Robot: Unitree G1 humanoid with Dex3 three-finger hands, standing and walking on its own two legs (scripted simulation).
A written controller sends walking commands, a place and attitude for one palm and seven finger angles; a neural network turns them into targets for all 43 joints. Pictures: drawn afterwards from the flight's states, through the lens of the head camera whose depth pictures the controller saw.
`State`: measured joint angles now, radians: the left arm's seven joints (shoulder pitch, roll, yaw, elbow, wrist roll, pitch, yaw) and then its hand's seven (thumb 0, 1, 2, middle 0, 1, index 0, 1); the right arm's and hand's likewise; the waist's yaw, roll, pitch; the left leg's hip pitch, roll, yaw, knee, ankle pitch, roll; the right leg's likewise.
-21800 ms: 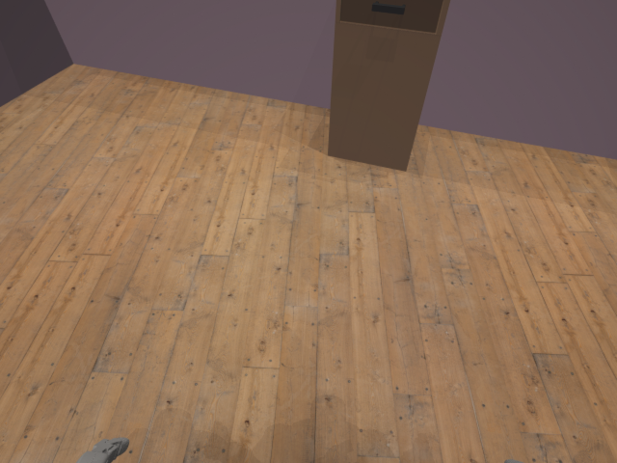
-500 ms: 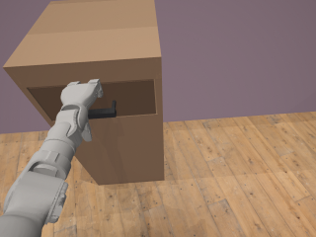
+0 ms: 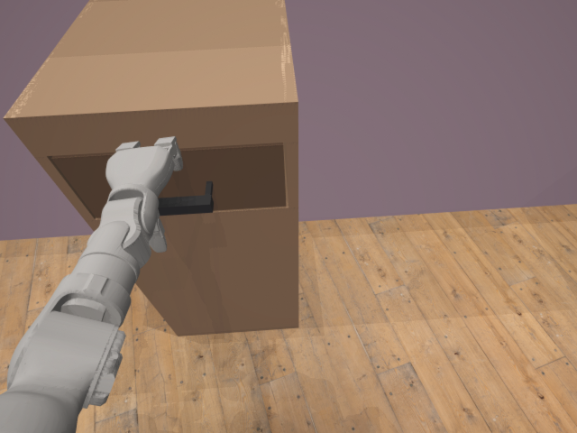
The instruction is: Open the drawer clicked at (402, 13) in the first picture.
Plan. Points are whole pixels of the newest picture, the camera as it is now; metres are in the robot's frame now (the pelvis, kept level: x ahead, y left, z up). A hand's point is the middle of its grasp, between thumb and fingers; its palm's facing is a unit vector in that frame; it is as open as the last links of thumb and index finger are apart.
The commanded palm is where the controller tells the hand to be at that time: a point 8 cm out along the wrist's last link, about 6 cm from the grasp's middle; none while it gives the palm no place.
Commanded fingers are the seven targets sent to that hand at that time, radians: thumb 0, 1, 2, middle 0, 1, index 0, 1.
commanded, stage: re-aim the fingers above the handle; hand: left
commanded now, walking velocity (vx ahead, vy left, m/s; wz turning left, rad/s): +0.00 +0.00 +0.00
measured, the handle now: (179, 197) +0.50 +0.19 +0.01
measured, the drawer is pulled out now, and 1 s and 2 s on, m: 0.00 0.00 0.00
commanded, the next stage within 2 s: lower the fingers behind the handle in 1.26 s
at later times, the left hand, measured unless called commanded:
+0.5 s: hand (148, 218) +0.42 +0.21 +0.06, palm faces -0.04 -0.04 -1.00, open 13.8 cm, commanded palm +0.40 +0.20 +0.13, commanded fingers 0.00 -0.50 0.30 -0.30 -1.20 -0.30 -1.20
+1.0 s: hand (151, 220) +0.41 +0.20 +0.07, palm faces -0.03 -0.04 -1.00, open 13.8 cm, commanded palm +0.40 +0.19 +0.13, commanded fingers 0.00 -0.50 0.30 -0.30 -1.20 -0.30 -1.20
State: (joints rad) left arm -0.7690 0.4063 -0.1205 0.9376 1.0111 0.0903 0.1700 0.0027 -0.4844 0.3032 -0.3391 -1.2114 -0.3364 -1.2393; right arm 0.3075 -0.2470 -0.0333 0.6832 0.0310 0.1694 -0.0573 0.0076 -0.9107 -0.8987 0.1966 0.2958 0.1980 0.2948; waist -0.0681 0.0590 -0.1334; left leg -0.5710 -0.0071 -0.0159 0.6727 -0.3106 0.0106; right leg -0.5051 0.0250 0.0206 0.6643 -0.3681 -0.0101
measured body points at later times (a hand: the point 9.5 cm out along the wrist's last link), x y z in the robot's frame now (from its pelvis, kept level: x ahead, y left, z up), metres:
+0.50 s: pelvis +0.00 +0.00 +0.00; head +0.04 -0.03 +0.45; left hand +0.42 +0.21 +0.11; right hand +0.10 -0.26 -0.13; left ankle +0.01 +0.12 -0.72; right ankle -0.03 -0.12 -0.72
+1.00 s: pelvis +0.01 -0.01 +0.00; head +0.04 -0.04 +0.45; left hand +0.40 +0.20 +0.12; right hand +0.12 -0.27 -0.13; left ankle +0.01 +0.12 -0.72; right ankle -0.03 -0.12 -0.72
